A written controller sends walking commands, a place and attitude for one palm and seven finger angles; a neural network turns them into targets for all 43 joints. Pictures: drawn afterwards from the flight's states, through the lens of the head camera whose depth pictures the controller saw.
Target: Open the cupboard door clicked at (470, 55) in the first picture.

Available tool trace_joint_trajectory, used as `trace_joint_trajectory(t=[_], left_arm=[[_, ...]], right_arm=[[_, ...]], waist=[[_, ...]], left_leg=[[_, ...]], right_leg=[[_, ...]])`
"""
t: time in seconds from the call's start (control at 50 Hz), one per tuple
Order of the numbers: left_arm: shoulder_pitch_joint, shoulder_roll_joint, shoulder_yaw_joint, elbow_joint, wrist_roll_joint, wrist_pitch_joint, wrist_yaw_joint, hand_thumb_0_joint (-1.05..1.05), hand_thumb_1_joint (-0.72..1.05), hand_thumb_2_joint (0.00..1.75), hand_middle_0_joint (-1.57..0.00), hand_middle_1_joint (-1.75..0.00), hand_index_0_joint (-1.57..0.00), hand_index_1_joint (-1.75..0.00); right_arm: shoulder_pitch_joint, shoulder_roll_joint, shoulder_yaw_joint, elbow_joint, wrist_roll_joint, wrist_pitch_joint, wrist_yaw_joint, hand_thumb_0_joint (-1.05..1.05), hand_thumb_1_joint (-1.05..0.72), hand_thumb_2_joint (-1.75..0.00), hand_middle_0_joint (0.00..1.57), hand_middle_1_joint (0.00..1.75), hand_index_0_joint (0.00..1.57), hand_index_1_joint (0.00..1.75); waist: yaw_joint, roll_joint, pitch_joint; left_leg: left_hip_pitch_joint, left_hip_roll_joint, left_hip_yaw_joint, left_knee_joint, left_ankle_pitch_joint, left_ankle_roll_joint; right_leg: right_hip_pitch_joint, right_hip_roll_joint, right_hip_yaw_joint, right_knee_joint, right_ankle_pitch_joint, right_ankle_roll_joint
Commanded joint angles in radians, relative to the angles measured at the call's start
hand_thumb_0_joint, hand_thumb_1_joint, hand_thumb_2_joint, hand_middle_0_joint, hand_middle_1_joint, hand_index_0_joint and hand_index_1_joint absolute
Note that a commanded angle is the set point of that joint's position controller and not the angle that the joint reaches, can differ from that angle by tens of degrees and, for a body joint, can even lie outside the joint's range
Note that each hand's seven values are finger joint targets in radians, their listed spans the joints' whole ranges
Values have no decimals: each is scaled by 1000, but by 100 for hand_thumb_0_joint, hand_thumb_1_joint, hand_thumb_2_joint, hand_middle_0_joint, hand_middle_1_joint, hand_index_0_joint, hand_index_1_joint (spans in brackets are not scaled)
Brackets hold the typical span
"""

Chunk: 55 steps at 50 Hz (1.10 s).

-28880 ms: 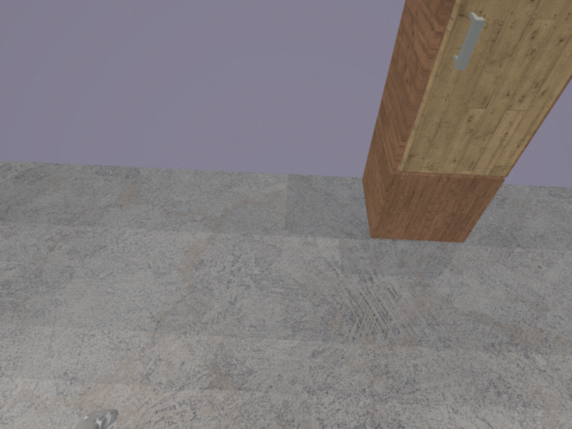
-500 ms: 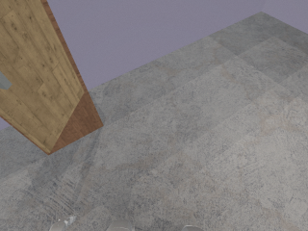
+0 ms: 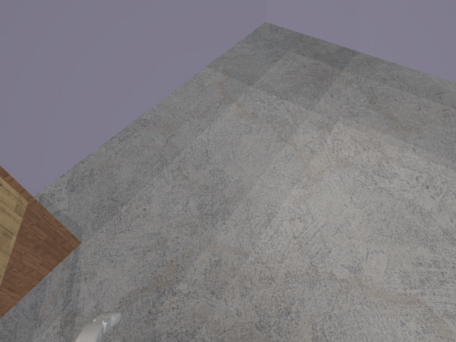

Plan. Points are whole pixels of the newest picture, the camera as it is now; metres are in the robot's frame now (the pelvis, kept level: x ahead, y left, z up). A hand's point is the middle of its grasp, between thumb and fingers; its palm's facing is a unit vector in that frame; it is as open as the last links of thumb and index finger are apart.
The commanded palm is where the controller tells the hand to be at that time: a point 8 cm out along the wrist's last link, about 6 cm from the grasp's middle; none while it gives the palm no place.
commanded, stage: walk to a spot facing it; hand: left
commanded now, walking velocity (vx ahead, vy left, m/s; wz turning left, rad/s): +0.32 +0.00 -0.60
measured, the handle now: out of the picture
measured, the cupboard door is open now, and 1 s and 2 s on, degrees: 43 43 43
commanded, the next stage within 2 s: turn to face it in 1.22 s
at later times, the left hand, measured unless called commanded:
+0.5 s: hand (162, 260) +0.30 +0.16 -0.16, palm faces -0.25 -0.96 -0.16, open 7.4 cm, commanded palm none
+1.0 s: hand (211, 195) +0.50 +0.06 -0.19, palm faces -0.39 -0.91 -0.16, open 7.3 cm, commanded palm none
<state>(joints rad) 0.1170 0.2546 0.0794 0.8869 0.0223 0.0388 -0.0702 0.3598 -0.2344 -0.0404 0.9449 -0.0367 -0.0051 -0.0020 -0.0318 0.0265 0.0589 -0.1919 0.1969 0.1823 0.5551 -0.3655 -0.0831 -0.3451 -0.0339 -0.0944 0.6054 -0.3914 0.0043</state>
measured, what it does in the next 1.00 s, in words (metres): walks ahead, turning right: left foot, then right foot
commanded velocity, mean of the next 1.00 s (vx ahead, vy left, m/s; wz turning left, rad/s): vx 0.36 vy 0.00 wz -0.34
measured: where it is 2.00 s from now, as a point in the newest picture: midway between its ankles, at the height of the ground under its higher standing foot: (297, 227)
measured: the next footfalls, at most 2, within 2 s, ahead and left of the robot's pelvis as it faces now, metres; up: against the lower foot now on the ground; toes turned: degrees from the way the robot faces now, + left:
left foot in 0.32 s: +0.22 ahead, +0.12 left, +0.00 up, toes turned -6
right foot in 0.66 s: +0.30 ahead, -0.20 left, +0.00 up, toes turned -26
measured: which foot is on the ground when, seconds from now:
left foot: down 0.00-0.00, up 0.02-0.30, down 0.32-0.66, up 0.68-0.94, down 0.96-1.00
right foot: down 0.00-0.30, up 0.32-0.64, down 0.66-0.96, up 0.98-1.00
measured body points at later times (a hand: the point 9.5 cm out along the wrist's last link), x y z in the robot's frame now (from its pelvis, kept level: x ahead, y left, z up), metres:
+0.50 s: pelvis +0.18 -0.01 +0.01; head +0.23 +0.00 +0.46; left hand +0.32 +0.21 -0.14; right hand +0.14 -0.25 -0.12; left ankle +0.18 +0.12 -0.73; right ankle +0.13 -0.15 -0.66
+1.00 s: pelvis +0.41 -0.10 -0.01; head +0.45 -0.10 +0.44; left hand +0.52 +0.11 -0.17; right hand +0.38 -0.36 -0.14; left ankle +0.52 -0.01 -0.73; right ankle +0.27 -0.18 -0.71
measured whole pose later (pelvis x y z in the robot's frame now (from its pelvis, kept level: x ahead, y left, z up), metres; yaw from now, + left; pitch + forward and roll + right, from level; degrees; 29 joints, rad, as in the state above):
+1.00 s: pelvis +0.41 -0.10 -0.01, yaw -27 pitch +1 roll -1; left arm 0.29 0.20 0.07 1.08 0.01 -0.02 -0.02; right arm 0.19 -0.18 -0.05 0.96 -0.04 -0.08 0.02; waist -0.01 -0.03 0.04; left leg -0.40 0.11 0.12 0.62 -0.23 -0.01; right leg -0.22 0.00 -0.01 0.78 -0.48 -0.02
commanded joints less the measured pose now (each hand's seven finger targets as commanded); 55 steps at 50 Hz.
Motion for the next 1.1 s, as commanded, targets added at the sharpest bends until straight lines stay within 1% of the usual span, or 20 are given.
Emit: trace_joint_trajectory(t=[0.0, 0.08, 0.24, 0.26, 0.28, 0.3, 0.34, 0.4, 0.46, 0.56, 0.6, 0.62, 0.64, 0.66, 0.72, 0.9, 0.94, 0.96, 1.02, 1.08], left_arm=[[339, 290, 75, 40, -9, -51, 54, 0, 90, 90, -20, -30, -20, -30], [93, 160, 38, -21, 1, -67, 67, 0, 90, 90, -20, -30, -20, -30], [71, 152, 43, 9, -1, -78, 49, 0, 90, 90, -20, -30, -20, -30], [63, 105, 32, 4, -1, -77, 44, 0, 90, 90, -20, -30, -20, -30], [90, 33, 15, -12, -12, -72, 36, 0, 90, 90, -20, -30, -20, -30], [35, 45, 7, -48, -6, -80, 37, 0, 90, 90, -20, -30, -20, -30], [-51, 44, 21, -65, 6, -84, 26, 0, 90, 90, -20, -30, -20, -30], [-15, 3, 15, -34, 13, -63, 3, 0, 90, 90, -20, -30, -20, -30], [-31, -25, -5, -33, 6, -55, -4, 0, 90, 90, -20, -30, -20, -30], [-57, -5, -4, -28, 8, -58, 2, 0, 90, 90, -20, -30, -20, -30], [102, 48, 12, 28, 11, -65, 13, 0, 90, 90, -20, -30, -20, -30], [270, 130, 36, 76, 17, -77, 27, 0, 90, 90, -20, -30, -20, -30], [413, 251, 69, 114, 11, -82, 46, 0, 90, 90, -20, -30, -20, -30], [385, 256, 68, 119, -10, -79, 60, 0, 90, 90, -20, -30, -20, -30], [152, 117, 28, 64, -4, -83, 78, 0, 90, 90, -20, -30, -20, -30], [116, 86, 21, 107, -9, -103, 56, 0, 90, 90, -20, -30, -20, -30], [146, -12, -4, 69, -13, -96, 48, 0, 90, 90, -20, -30, -20, -30], [79, 17, -2, 42, -5, -101, 49, 0, 90, 90, -20, -30, -20, -30], [-16, 2, 2, 43, 6, -99, 38, 0, 90, 90, -20, -30, -20, -30], [45, -37, -9, 55, 2, -72, 21, 0, 90, 90, -20, -30, -20, -30]], right_arm=[[-250, -113, -24, -175, 19, -25, 1, 0, -90, -90, 20, 30, 20, 30], [-199, -113, -40, -116, 11, -20, 12, 0, -90, -90, 20, 30, 20, 30], [-77, -79, -37, -71, 15, -51, 10, 0, -90, -90, 20, 30, 20, 30], [19, -133, -48, -36, 13, -61, -5, 0, -90, -90, 20, 30, 20, 30], [139, -254, -76, -14, -9, -70, -15, 0, -90, -90, 20, 30, 20, 30], [206, -277, -75, -11, -10, -64, -24, 0, -90, -90, 20, 30, 20, 30], [104, -222, -64, -43, -11, -64, -19, 0, -90, -90, 20, 30, 20, 30], [-10, -141, -35, -39, -7, -76, -24, 0, -90, -90, 20, 30, 20, 30], [34, -136, -36, -8, -4, -78, -20, 0, -90, -90, 20, 30, 20, 30], [48, -145, -42, 20, -6, -59, -10, 0, -90, -90, 20, 30, 20, 30], [19, -130, -35, 23, 1, -51, -3, 0, -90, -90, 20, 30, 20, 30], [-18, -95, -23, 8, 17, -55, 4, 0, -90, -90, 20, 30, 20, 30], [-66, -24, -6, -49, 33, -62, 7, 0, -90, -90, 20, 30, 20, 30], [-112, -72, -16, -55, 28, -60, 3, 0, -90, -90, 20, 30, 20, 30], [-120, -57, -24, -14, 16, -50, 2, 0, -90, -90, 20, 30, 20, 30], [38, -49, -31, 56, 5, -63, 17, 0, -90, -90, 20, 30, 20, 30], [252, -232, -72, 95, -17, -70, -5, 0, -90, -90, 20, 30, 20, 30], [246, -227, -71, 88, -12, -57, -10, 0, -90, -90, 20, 30, 20, 30], [100, -113, -44, 63, -8, -74, -15, 0, -90, -90, 20, 30, 20, 30], [42, -98, -35, 65, -5, -84, -18, 0, -90, -90, 20, 30, 20, 30]], waist=[[213, -345, -71], [50, -230, -13], [-25, -110, -83], [-68, 18, -117], [-112, 322, -181], [-135, 305, -186], [-90, 61, -23], [-5, 159, 47], [-11, 178, -59], [-5, 109, -61], [86, 17, -99], [171, -130, -172], [219, -418, -232], [201, -314, -190], [66, -221, -44], [-47, -2, -93], [-122, 375, -202], [-128, 240, -158], [-58, 125, 51], [0, 141, -4]], left_leg=[[-635, -90, -100, 589, -298, 25], [-462, -35, -171, 539, -29, 12], [49, -156, -59, -41, 160, 16], [226, -98, -129, -115, 98, 36], [381, 184, -515, -231, -88, 135], [380, 339, -706, -326, -156, 237], [144, 320, -644, -374, -169, 275], [51, 184, -330, -368, 52, 186], [102, 103, -111, -316, 282, 153], [80, 126, -52, -255, 285, 148], [-38, 72, 8, -33, 363, 109], [-245, 1, 85, 239, 307, 69], [-507, -144, 57, 575, -231, 36], [-595, -94, -116, 726, -239, 52], [-491, 1, -181, 623, -86, 33], [108, -116, -45, -69, 214, 35], [349, 265, -587, -288, -27, 209], [336, 328, -683, -323, -63, 283], [68, 244, -462, -348, 104, 228], [50, 148, -196, -347, 245, 179]], right_leg=[[473, -393, 692, -404, -61, -250], [170, -237, 417, -393, 0, -197], [1, -107, 307, -234, 53, -138], [-102, -48, 267, -73, 55, -101], [-307, 92, 122, 272, -131, -36], [-394, 69, 119, 504, -220, -28], [-435, -33, 146, 640, -104, -22], [-366, -82, 106, 525, 50, 2], [-231, -50, 25, 287, 105, 6], [-26, 5, -54, 40, 148, -14], [256, 44, -54, -67, 172, -52], [521, -101, 148, -125, 53, -122], [666, -381, 611, -294, 74, -244], [624, -403, 650, -347, 113, -279], [278, -305, 391, -347, 245, -227], [33, -97, 140, -150, 186, -110], [-257, 78, -3, 408, -179, -33], [-342, 34, 98, 578, -184, -45], [-393, -78, 130, 648, 14, -24], [-246, -82, 73, 379, 71, -6]])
